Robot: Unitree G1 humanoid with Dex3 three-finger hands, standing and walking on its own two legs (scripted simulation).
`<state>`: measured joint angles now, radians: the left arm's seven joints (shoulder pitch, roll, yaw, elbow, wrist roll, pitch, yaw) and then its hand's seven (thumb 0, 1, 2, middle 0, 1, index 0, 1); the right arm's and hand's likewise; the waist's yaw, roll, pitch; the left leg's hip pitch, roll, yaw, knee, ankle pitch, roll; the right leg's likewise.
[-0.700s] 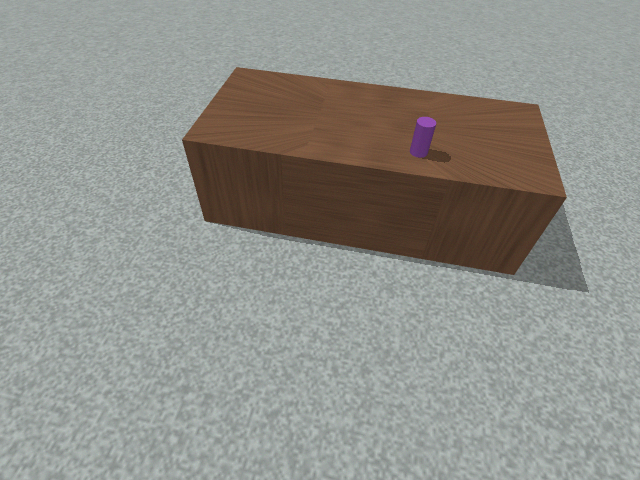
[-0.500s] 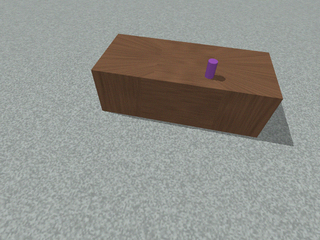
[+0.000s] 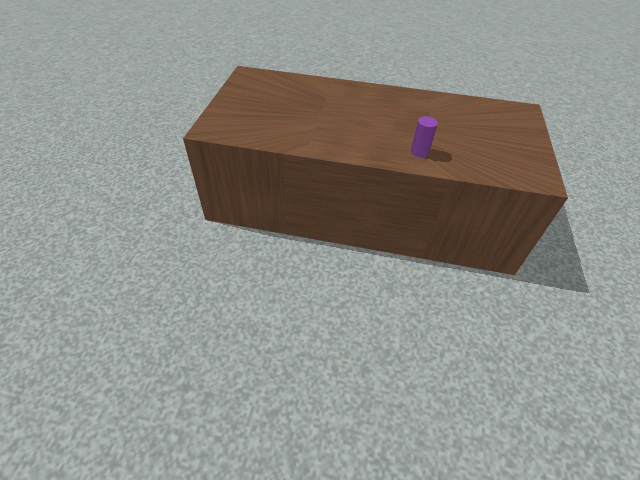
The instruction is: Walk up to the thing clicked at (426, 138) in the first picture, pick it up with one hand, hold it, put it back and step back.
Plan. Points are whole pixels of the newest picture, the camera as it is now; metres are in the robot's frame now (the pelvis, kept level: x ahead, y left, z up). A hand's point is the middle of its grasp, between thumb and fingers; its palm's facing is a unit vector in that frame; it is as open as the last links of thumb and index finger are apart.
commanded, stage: stand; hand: right
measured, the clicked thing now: (423, 137) +1.20 -0.33 -0.30
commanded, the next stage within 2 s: walk up in 0.42 s
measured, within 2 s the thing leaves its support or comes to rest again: neither
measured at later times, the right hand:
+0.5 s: hand out of the picture +0.08 -0.25 -0.15, palm faces -0.02 +0.94 -0.33, open 7.3 cm
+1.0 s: hand (563, 441) +0.22 -0.36 -0.15, palm faces +0.05 +0.95 -0.32, open 7.3 cm
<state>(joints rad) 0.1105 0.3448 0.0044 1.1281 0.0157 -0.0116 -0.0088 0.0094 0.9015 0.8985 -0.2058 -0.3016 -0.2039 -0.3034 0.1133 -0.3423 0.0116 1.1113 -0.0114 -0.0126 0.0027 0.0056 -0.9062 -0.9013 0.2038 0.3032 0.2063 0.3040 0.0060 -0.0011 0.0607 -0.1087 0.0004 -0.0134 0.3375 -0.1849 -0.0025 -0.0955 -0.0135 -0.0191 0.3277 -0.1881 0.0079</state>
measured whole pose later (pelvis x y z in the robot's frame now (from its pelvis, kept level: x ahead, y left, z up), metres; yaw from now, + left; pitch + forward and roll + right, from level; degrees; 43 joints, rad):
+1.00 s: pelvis +0.16 -0.08 -0.01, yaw -7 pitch -4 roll -1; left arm 0.36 0.39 0.06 0.95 0.02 -0.07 -0.05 0.01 0.90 0.90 -0.21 -0.30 -0.21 -0.30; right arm 0.23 -0.42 -0.07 0.93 -0.03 -0.02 0.09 0.01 -0.91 -0.90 0.20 0.30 0.20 0.30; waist 0.04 0.06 0.06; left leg -0.49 0.09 0.00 0.93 -0.28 0.01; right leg -0.11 0.02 -0.03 0.44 -0.27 -0.03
